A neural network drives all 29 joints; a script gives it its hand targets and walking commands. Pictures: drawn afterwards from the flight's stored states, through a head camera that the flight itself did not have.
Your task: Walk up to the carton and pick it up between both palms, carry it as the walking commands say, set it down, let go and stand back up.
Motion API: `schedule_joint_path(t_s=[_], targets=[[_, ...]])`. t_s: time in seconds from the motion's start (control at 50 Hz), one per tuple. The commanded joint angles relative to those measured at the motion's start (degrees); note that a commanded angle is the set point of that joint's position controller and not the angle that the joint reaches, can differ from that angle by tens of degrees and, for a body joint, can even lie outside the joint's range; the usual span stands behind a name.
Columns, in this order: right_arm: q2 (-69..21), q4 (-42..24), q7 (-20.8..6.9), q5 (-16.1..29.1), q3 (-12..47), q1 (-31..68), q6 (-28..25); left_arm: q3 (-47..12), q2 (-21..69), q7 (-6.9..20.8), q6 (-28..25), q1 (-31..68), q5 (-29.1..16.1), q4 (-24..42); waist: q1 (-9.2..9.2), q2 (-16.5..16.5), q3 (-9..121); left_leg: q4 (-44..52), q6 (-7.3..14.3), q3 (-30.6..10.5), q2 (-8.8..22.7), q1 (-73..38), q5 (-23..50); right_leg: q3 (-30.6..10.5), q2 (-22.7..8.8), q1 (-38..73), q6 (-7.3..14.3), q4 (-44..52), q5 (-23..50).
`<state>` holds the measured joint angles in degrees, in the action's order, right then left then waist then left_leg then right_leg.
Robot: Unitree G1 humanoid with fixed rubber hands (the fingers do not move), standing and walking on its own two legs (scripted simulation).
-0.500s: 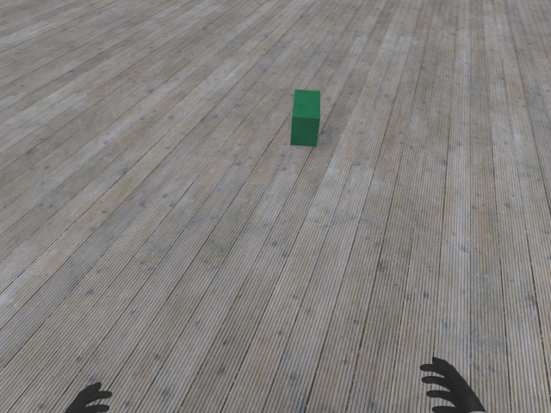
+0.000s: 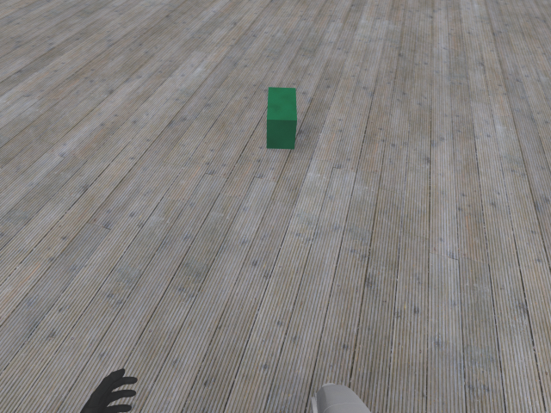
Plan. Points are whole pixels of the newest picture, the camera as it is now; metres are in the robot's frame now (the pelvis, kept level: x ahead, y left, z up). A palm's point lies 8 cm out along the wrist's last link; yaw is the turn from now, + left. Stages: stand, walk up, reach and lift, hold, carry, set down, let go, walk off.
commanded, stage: walk up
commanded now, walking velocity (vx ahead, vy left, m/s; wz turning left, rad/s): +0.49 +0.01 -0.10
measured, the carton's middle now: (281, 117) +1.62 -0.19 -0.67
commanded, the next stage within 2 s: none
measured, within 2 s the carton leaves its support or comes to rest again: neither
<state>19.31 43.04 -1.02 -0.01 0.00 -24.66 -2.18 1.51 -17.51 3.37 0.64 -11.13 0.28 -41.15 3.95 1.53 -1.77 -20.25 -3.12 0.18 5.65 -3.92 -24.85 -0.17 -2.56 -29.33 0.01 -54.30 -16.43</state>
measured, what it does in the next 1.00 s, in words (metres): walks ahead: right foot, then left foot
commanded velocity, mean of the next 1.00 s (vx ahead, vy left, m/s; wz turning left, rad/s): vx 0.49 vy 0.01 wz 0.06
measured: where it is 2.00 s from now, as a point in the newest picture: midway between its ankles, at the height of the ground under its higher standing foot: (275, 223)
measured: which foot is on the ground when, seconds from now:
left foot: down 0.00-0.10, up 0.12-0.56, down 0.58-0.96, up 0.98-1.00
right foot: up 0.00-0.06, down 0.08-0.58, up 0.60-0.94, down 0.96-1.00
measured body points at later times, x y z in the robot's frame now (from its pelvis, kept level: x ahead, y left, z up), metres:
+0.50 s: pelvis +0.26 -0.07 +0.01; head +0.32 -0.08 +0.45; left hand +0.26 +0.20 -0.12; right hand +0.43 -0.32 -0.12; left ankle +0.40 +0.09 -0.69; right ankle +0.11 -0.15 -0.73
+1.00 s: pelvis +0.55 -0.10 -0.01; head +0.60 -0.11 +0.44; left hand +0.68 +0.16 -0.12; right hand +0.56 -0.36 -0.15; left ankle +0.40 +0.05 -0.70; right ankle +0.59 -0.22 -0.73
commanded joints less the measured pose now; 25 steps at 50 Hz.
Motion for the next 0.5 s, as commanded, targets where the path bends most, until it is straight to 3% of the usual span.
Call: schedule_joint_path(t_s=[0.0, 0.02, 0.04, 0.06, 0.08, 0.1, 0.12, 0.14, 0.18, 0.2, 0.28, 0.3, 0.38, 0.4, 0.46, 0.48], targets=[[10.18, -1.72, 0.99, -0.23, -5.45, 2.30, 0.32, 1.95, -5.79, -0.36, -2.33, -7.43, 2.26, 0.48, -7.45, 0.32, 6.90, -23.24, 4.98, 8.66, 3.99, 8.98, 39.80, 7.62, 4.44, 21.49, 1.27, 24.27, 0.01], [6.77, -4.66, 0.57, -0.24, -4.29, 3.32, -0.04, 4.67, -11.89, -1.66, -3.51, -18.33, 2.29, -2.43, -12.45, -19.44, 12.89, -42.41, 3.36, 7.58, -0.88, 27.29, 17.26, -8.34, -6.34, 39.75, 3.83, 24.17, 8.27], [2.95, -7.37, 0.50, 0.34, -2.66, 5.37, -0.65, 5.63, -16.90, -2.92, -4.60, -23.31, 1.15, -3.44, -12.87, -33.31, 14.48, -54.94, 3.49, 2.82, -7.57, 42.87, -11.25, -30.86, -19.19, 48.90, 8.03, 29.95, 23.74], [2.18, -7.79, 0.72, 0.30, -2.36, 7.83, -1.28, 5.54, -16.37, -3.76, -5.30, -25.52, 0.70, -4.20, -12.84, -27.01, 16.60, -57.41, 5.17, -1.52, -4.81, 46.44, -12.57, -33.36, -20.01, 52.68, 10.27, 29.74, 31.41], [1.92, -6.54, 0.10, -0.68, -2.78, 9.50, -1.04, 4.85, -13.95, -3.92, -5.07, -24.64, 1.22, -3.34, -11.88, -15.88, 11.98, -58.74, 5.06, -3.51, -4.07, 51.22, -8.05, -32.99, -18.81, 49.84, 11.12, 28.67, 35.93], [1.29, -5.74, -0.31, -1.27, -2.99, 10.80, -1.18, 3.55, -10.26, -3.86, -4.79, -21.81, 1.31, -2.66, -10.41, -8.22, 7.76, -56.65, 5.06, -3.48, -2.65, 51.52, -2.96, -27.92, -16.71, 43.09, 10.81, 28.24, 39.39], [1.43, -5.32, -0.47, -0.90, -3.15, 10.14, -0.95, 2.84, -7.98, -3.88, -4.84, -19.63, 0.83, -2.34, -8.81, -7.60, 7.91, -53.18, 5.35, -2.54, -1.92, 48.97, -0.46, -23.32, -14.51, 39.29, 7.48, 29.35, 37.53], [0.35, -5.45, -0.96, -1.01, -2.57, 10.74, -0.55, 2.14, -5.64, -3.88, -5.02, -16.81, 0.71, -2.11, -7.62, -7.69, 7.22, -49.37, 5.81, -2.32, -1.29, 45.54, 1.82, -18.25, -12.76, 34.39, 4.97, 31.51, 31.01], [-0.34, -5.05, -1.62, -0.98, -2.25, 12.54, 0.32, 1.95, -4.59, -3.61, -5.09, -12.71, 0.83, -0.98, -6.31, -11.14, 4.87, -43.99, 4.41, 1.97, -1.53, 43.61, 4.81, -14.86, -12.88, 27.55, 6.19, 37.25, 22.88], [-1.22, -4.86, -1.74, -1.04, -2.18, 13.10, 0.78, 1.59, -4.36, -3.76, -5.29, -11.72, 1.01, -0.99, -6.18, -10.23, 3.28, -42.60, 3.75, 2.51, -1.68, 43.32, 7.68, -14.32, -12.90, 25.93, 6.88, 39.37, 19.95], [-2.50, -5.38, -2.72, -0.42, -1.60, 20.24, 1.62, 0.25, -2.82, -3.31, -5.80, -11.04, 0.81, -2.21, -4.99, -10.58, -3.85, -28.34, 2.54, 4.88, -3.09, 36.92, 18.86, -5.39, -8.58, 16.46, 5.46, 45.84, 19.13], [-2.59, -5.42, -2.99, -0.12, -1.64, 22.16, 1.57, 0.46, -3.53, -3.42, -5.70, -11.73, 0.72, -3.08, -5.88, -10.55, -4.81, -25.19, 2.13, 6.69, -3.90, 36.15, 19.96, -3.46, -7.48, 17.12, 4.38, 46.57, 19.72], [-3.07, -3.82, -3.15, -0.04, -1.97, 25.42, 0.57, 1.43, -4.67, -3.93, -5.27, -16.84, 0.41, -6.10, -8.05, -13.85, -3.33, -16.66, 2.43, 10.25, -5.19, 36.16, 20.70, -0.44, -9.30, 28.26, 4.84, 41.44, 31.16], [-2.61, -3.48, -2.63, -0.01, -2.08, 24.77, 0.12, 1.80, -5.22, -4.20, -5.22, -18.12, 0.20, -6.57, -8.02, -12.08, -0.64, -14.17, 2.45, 11.18, -6.29, 35.57, 18.63, -0.04, -9.51, 32.67, 4.46, 38.01, 37.14], [-1.33, -1.24, -1.18, -0.50, -2.70, 18.07, -1.16, 3.10, -6.55, -4.64, -5.19, -17.13, -0.63, -6.35, -4.37, -7.25, 11.12, -6.42, 4.97, 13.94, -8.20, 22.80, 19.54, 4.87, -9.44, 36.84, 3.50, 18.35, 54.97], [1.14, 1.13, -0.54, -1.06, -3.40, 11.58, -1.57, 3.03, -6.30, -4.31, -5.17, -15.97, -0.65, -5.60, -1.42, -4.29, 17.23, -5.90, 7.52, 11.58, -7.89, 10.12, 19.82, 5.21, -8.34, 30.45, 2.69, 7.17, 53.36]])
